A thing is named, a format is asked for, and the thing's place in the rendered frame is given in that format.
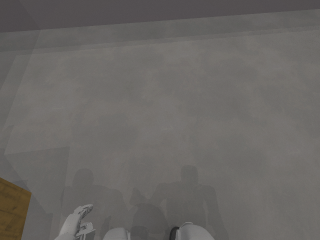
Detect robot left thigh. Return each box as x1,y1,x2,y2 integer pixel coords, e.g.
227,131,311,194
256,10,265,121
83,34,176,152
103,227,131,240

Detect left robot hand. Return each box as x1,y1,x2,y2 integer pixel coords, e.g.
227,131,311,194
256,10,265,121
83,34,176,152
59,204,96,240

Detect robot thigh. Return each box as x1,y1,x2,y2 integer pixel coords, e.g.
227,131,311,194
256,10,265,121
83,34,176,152
103,227,131,240
175,224,215,240

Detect table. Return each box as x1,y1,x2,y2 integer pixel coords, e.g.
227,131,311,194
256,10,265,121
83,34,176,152
0,177,32,240

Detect robot right thigh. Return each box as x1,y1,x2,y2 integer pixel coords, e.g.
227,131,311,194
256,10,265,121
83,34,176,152
175,224,215,240

